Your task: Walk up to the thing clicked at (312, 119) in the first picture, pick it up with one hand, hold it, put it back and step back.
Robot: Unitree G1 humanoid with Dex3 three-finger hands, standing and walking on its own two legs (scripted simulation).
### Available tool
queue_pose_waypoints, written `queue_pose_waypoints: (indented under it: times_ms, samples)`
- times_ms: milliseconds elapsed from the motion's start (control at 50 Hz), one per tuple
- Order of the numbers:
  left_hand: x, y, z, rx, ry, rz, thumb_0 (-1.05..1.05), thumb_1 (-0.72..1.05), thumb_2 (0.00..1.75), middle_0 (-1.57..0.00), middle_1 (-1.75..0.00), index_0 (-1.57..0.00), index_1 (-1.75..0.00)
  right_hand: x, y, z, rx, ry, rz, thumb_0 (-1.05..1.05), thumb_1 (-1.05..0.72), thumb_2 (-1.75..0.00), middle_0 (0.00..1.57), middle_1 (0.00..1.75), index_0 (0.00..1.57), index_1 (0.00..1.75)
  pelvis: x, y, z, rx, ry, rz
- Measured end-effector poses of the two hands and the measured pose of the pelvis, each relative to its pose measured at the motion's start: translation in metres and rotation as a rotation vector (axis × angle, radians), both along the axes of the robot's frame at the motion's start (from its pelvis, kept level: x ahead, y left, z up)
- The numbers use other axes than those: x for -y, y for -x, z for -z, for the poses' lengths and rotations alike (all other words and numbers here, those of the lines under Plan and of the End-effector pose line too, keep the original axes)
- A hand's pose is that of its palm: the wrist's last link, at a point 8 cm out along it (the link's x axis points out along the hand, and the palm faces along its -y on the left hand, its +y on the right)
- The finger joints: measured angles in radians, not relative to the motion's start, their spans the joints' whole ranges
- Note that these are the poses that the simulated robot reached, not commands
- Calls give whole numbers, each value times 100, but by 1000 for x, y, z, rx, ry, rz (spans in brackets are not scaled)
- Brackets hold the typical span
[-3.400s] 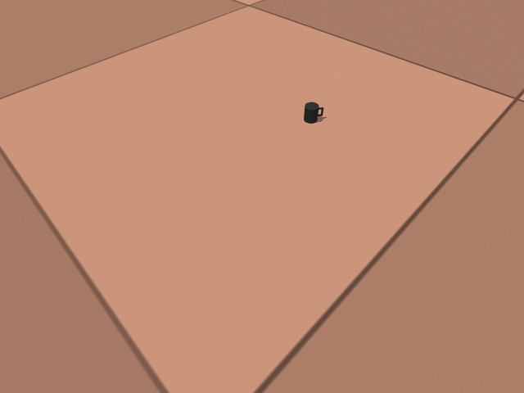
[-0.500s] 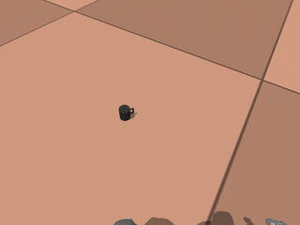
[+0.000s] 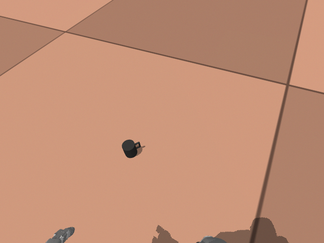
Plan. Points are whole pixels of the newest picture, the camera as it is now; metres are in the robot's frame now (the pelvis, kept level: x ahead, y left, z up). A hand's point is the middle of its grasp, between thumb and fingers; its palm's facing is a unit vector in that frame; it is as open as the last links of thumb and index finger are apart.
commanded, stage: walk up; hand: left
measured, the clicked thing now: (132, 147) +0.80 +0.28 -0.71
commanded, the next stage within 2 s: none
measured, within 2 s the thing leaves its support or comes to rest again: neither
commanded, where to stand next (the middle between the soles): +0.40 +0.04 m, yaw +0 degrees
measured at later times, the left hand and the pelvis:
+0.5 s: hand (63, 242) +0.17 +0.31 -0.14, palm faces +0.03 -0.93 -0.36, open 7.4 cm; pelvis +0.16 +0.03 +0.00, yaw +2 degrees
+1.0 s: hand (82, 173) +0.36 +0.29 -0.12, palm faces -0.04 -0.90 -0.44, open 7.4 cm; pelvis +0.29 +0.01 +0.00, yaw -1 degrees
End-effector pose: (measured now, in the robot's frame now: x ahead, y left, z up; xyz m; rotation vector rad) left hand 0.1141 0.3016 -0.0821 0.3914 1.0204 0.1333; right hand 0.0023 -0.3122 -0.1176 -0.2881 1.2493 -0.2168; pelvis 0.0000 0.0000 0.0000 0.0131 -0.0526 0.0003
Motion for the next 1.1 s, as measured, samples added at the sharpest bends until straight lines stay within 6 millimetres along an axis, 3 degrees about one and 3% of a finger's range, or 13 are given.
queue_pose_waypoints:
  times_ms: [120, 280, 440, 560, 660, 760, 860, 980, 1100]
  samples:
    - [14, -17, -20, 26, -5, -53, 0, 90, 90, -20, -30, -21, -30, 7, -66, -9, 43, -32, -53, 1, -90, -90, 20, 30, 21, 30, 11, -37, -16, 17, -31, 7]
    - [-2, -17, -23, -57, -27, -100, 0, 90, 90, -20, -30, -21, -30, 15, -133, -22, 88, -6, -70, 1, -91, -90, 20, 30, 20, 30, 7, -83, -21, 18, 8, -4]
    - [-37, -32, 6, -117, 2, -169, 0, 90, 90, -20, -30, -21, -30, -8, -203, -29, 54, 42, -138, 1, -91, -90, 20, 30, 20, 30, -13, -138, -9, -1, 55, -33]
    - [-54, -63, 33, -206, 39, -165, 0, 90, 90, -20, -30, -20, -30, -39, -266, -42, 166, 75, -157, 1, -90, -90, 20, 30, 21, 30, -38, -178, -3, 2, 33, -18]
    - [-56, -107, 27, -186, 63, -129, 0, 91, 90, -20, -30, -20, -30, -51, -286, -57, 196, 76, -124, 1, -90, -90, 20, 30, 21, 30, -44, -206, -15, 13, 36, -16]
    - [-58, -147, 18, -156, 52, -114, 0, 91, 90, -20, -30, -20, -30, -48, -297, -55, 170, 70, -103, 1, -90, -90, 20, 30, 21, 30, -43, -232, -18, 21, 17, -5]
    - [-52, -185, 7, -157, 8, -84, 0, 91, 90, -20, -30, -20, -30, -33, -308, -38, 142, 46, -70, 1, -90, -90, 20, 30, 21, 30, -35, -260, -14, 15, -4, 14]
    - [-35, -230, 2, -97, -73, -82, 0, 91, 90, -20, -30, -20, -30, -13, -331, 3, 79, 2, -37, 1, -90, -90, 20, 30, 21, 30, -14, -287, 3, 14, 6, 15]
    - [-18, -251, -12, -62, -63, -78, 0, 90, 90, -20, -30, -20, -30, -18, -353, 7, 49, -39, -59, 1, -91, -90, 20, 30, 20, 30, -10, -301, -6, 12, -13, 14]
